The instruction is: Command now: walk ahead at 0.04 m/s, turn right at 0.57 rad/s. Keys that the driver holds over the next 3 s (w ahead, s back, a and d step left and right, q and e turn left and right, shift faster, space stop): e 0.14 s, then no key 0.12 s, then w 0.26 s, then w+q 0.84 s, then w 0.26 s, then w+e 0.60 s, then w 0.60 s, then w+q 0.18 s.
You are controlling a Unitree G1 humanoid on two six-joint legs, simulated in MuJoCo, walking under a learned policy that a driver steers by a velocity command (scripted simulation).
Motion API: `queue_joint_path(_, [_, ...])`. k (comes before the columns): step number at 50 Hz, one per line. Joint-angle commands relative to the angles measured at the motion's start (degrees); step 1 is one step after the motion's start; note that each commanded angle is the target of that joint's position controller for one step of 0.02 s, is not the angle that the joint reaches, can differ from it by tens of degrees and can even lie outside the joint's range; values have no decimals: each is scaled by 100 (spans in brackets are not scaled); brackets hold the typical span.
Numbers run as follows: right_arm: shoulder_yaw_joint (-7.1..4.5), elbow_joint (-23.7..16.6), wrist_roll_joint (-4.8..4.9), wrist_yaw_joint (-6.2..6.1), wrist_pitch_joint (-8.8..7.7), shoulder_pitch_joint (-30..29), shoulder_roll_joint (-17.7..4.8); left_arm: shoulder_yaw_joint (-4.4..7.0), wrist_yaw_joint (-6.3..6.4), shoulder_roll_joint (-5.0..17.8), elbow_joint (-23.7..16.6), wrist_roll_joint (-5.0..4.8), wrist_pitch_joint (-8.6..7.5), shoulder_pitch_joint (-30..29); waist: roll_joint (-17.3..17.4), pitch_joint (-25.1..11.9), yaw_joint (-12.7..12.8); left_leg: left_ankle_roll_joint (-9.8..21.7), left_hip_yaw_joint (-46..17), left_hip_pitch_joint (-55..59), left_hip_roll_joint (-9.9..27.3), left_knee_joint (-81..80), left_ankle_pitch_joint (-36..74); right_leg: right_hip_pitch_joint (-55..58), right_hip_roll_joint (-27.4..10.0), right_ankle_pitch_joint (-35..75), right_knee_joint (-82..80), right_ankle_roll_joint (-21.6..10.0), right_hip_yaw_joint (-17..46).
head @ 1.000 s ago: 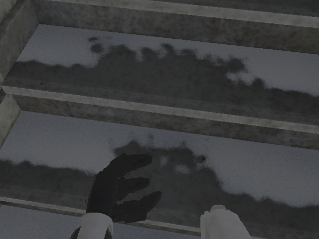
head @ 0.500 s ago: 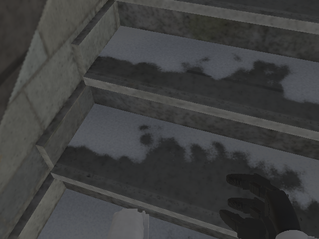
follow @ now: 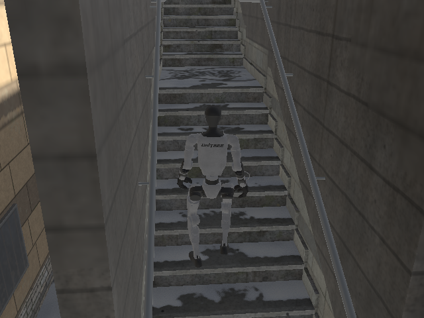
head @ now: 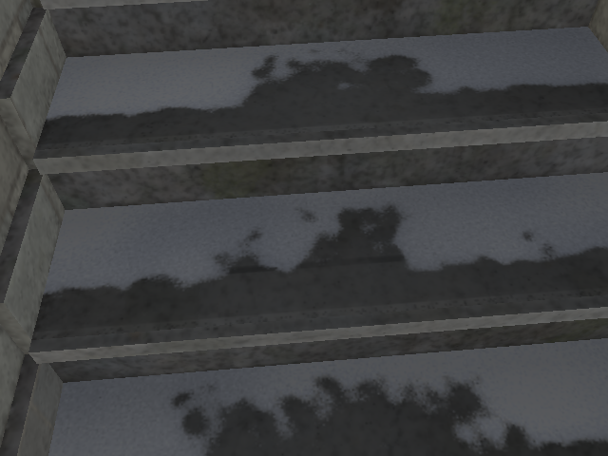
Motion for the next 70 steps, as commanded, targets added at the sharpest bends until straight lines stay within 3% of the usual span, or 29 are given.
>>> queue_joint_path(1, [-217, -600, 70, 112, -12, -457, -769, 203, -91, 533, -287, -71, 18, 50, 867, -473, -22, 471, -788, 130, 1184, -1690, -377, 1287, 6, -539, -1549, -76, -294])
queue_joint_path(4, [-333, -468, 122, 189, 217, -10, -969, 223, -102, 524, -297, -43, -209, -42, 770, -443, -173, 359, -827, 500, 1223, -1169, -877, 1854, 149, -735, -3070, -81, -552])
queue_joint_path(6, [-337, -432, 159, 268, 358, 199, -680, 310, -137, 894, -37, 185, -482, 880, -949, -241, 145, -27, -481, -751, 484, 1574, -1479, 2848, -459, 846, -4457, -317, 1319])
queue_joint_path(7, [-211, -976, 192, 191, 367, -247, -327, 473, 26, 1511, -304, 48, -523, 957, -2315, -465, 275, -528, -995, -2119, -436, 2534, -2089, 3152, -1559, 1959, -5151, -1067, 3513])
queue_joint_path(8, [-264, -867, 116, 177, 379, -283, -521, 402, 51, 1194, -260, -7, -534, 1413, -1048, -536, 328, -651, -1741, -1824, -384, 3797, -1722, 3092, -1678, 4342, -4780, -1395, 3155])
queue_joint_path(9, [-230, -768, 116, 105, 350, -73, -346, 444, 184, 1368, -392, 77, -438, 944, -1612, -1201, 284, -693, -1880, -1702, -417, 4069, -1446, 2860, -1804, 2512, -5115, -1787, 3148])
queue_joint_path(13, [-323, -722, -38, 197, 338, -815, -702, 165, 160, 644, -649, 118, -325, 127, -194, -738, 98, -456, -2105, -1824, -362, 3903, -537, 2817, -825, 903, -5086, -1092, 2033])
queue_joint_path(19, [-202, -374, 98, 281, 272, -503, -422, 190, 113, 670, -335, 164, -511, 1149, -591, -758, 251, -82, -1799, -1074, -735, 2165, -1179, 3045, -825, -1232, -5653, -1260, 2094])
queue_joint_path(24, [-119, -63, 101, 260, 163, 364, -274, 211, -7, 579, -138, -49, -438, 1040, -511, -176, -238, 475, -1431, 1043, -1027, -1216, -460, 1803, -383, -1301, -5384, -1060, 1647])
queue_joint_path(25, [-136, 135, -3, 233, 117, 843, -433, 236, -8, 549, -209, -151, -433, 783, -116, 4, -401, 669, -1826, 1653, -938, -1846, -236, 1125, -170, -1405, -4762, -797, 1519])
queue_joint_path(27, [-332, 107, 19, 278, 33, 1009, -1264, 117, -60, 299, -661, -60, -534, -126, 2057, 172, -657, 1368, -5171, 2142, 1043, -3356, -3239, -1039, 774, -1272, -1935, -93, -129])
queue_joint_path(30, [-237, 12, 111, 309, -134, 227, -704, 176, -125, 476, -404, 178, -627, 39, 840, 295, -163, 1805, -4843, 1411, 658, -3040, -2569, -1397, 285, -428, 714, 223, 308])
queue_joint_path(33, [-249, 395, 124, 233, -355, 864, -610, 49, -145, -5, -287, 422, -569, 39, 332, -49, -133, 1801, -4356, 1645, 305, -2582, -1712, -2253, 317, -114, 3126, 104, 262])
queue_joint_path(41, [-192, 1074, -13, 52, -512, 2000, -554, -440, -232, -387, -1488, 272, -772, -2206, 467, 850, -516, 1551, -4266, 2147, 538, -2896, -377, -5659, -221, -1885, 5087, -170, 548])
queue_joint_path(43, [-130, 1255, 180, 85, -390, 2039, -406, -550, -279, -348, -1865, 233, -661, -2562, 658, 514, -562, 1376, -3750, 1136, 194, -3761, 148, -3912, -389, -1434, 3279, -122, 136])
queue_joint_path(45, [-83, 991, 354, 146, -340, 1253, -494, -621, -289, -532, -1748, 65, -508, -1905, 342, -167, -149, 1340, -2986, -564, -76, -4692, 2454, 272, -106, -688, 760, -396, -716])
queue_joint_path(46, [-212, 841, 336, 257, -391, 1181, -1153, -468, -171, -434, -1329, 15, -549, -777, 879, -1117, 355, 1247, -2612, -562, 66, -3761, 6627, 2327, 520, -912, 1132, -448, -820])
queue_joint_path(48, [-571, 712, 355, 502, -557, 773, -2015, 10, 78, 400, -806, -100, -478, 1246, 1299, -2361, 1493, 750, -2661, 965, 164, -722, 8903, 3262, 563, -1309, -604, -563, -24])
queue_joint_path(49, [-516, 595, 335, 637, -678, 763, -1486, 201, 106, 928, -649, 102, -578, 1530, 402, -2668, 1468, 571, -2739, 695, -125, 1345, 6786, 3601, -185, -2432, -1665, -727, 1382])
queue_joint_path(50, [-389, 77, 419, 821, -711, 642, -530, 351, 98, 1576, -230, 163, -620, 1798, -2357, -2677, 1121, 336, -3045, -1161, -1484, 3478, 835, 4011, -1622, -3233, -4247, -893, 4547])
queue_joint_path(51, [-365, -70, 66, 812, -690, 896, -228, 367, 83, 1384, -282, 28, -570, 1174, -1929, -2711, 622, 398, -3686, -1780, -1417, 5242, 484, 3672, -1970, -3534, -5294, -819, 6186])
queue_joint_path(53, [-275, -220, -136, 708, -598, 711, 66, 95, 28, 367, 149, 3, -677, 95, -808, -1020, -121, 403, -2866, -2521, -1029, 6683, 1426, 2091, -1726, -3915, -4914, -948, 4806])
queue_joint_path(54, [-231, -356, -217, 721, -525, 292, 157, 38, 24, 186, 368, -43, -784, 125, -629, -767, -44, 495, -2637, -2988, -969, 7458, 1649, 1921, -1724, -3006, -4539, -1003, 3928])
queue_joint_path(56, [-102, -554, -49, 579, -261, -92, 360, -47, -12, -150, 1127, 242, -1002, 622, -35, -241, -195, 667, -2764, -3629, -1204, 8262, 1203, 1460, -1513, -1669, -4481, -825, 2478])
queue_joint_path(58, [77, -646, 21, 470, -49, -113, 713, -76, -112, -305, 1685, 184, -1177, 1158, -104, 39, -381, 737, -2969, -4579, -1144, 8487, 815, 1843, -1420, -808, -4700, -528, 1567])
queue_joint_path(61, [-98, -811, 74, 459, 190, -549, 59, -57, -102, 62, 1526, 133, -1332, 640, 144, 227, -523, 518, -2701, -4250, -1136, 7044, 1035, 1461, -1415, -223, -5337, -338, 386])
queue_joint_path(66, [61, -1432, -38, 178, 340, -2067, 438, 52, -148, 697, 1999, 199, -1590, 1865, -78, 350, -128, 771, -2297, -6390, -1263, 8964, -577, 3454, -1492, 119, -5907, -563, 30])
queue_joint_path(68, [146, -1776, -43, 241, 374, -2663, 434, -6, -49, 421, 2173, 184, -1447, 2304, 11, 472, -86, 720, -1933, -6192, -1027, 7393, -585, 3600, -1097, -233, -6227, -369, -396])
queue_joint_path(70, [238, -1913, -16, 438, 440, -2703, 427, 31, 130, 671, 2156, 112, -1280, 2533, -270, 220, 75, 679, -1279, -5699, -603, 5951, -914, 4127, -1241, 806, -6997, -733, -514])
Next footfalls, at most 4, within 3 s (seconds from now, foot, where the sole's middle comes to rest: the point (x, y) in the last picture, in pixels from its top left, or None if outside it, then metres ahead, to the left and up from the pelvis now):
0.12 right None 0.11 -0.11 -0.76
0.52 left None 0.11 0.08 -0.75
0.96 right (448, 448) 0.44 -0.22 -0.59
1.50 left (305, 263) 0.74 0.03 -0.42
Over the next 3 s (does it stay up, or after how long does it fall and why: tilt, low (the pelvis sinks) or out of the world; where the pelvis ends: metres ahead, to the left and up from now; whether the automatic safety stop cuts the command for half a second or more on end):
stays up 1.49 -0.03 0.71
